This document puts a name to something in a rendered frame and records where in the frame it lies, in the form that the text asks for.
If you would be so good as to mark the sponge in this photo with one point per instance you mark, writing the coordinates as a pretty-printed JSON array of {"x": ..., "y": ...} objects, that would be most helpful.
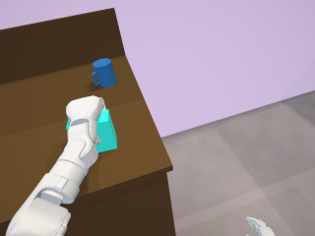
[{"x": 105, "y": 131}]

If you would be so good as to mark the robot left hand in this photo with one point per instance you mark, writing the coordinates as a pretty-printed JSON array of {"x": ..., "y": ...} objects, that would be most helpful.
[{"x": 90, "y": 106}]

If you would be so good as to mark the robot right hand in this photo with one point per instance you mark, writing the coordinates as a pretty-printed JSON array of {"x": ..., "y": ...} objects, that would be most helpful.
[{"x": 259, "y": 226}]

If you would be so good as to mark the robot left upper arm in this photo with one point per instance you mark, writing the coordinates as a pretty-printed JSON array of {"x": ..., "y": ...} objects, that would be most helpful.
[{"x": 42, "y": 218}]

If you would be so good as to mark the robot left forearm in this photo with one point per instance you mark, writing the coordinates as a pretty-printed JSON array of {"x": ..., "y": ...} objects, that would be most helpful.
[{"x": 61, "y": 184}]

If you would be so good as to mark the table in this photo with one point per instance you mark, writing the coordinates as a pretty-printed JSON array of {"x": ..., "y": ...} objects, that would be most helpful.
[{"x": 43, "y": 67}]

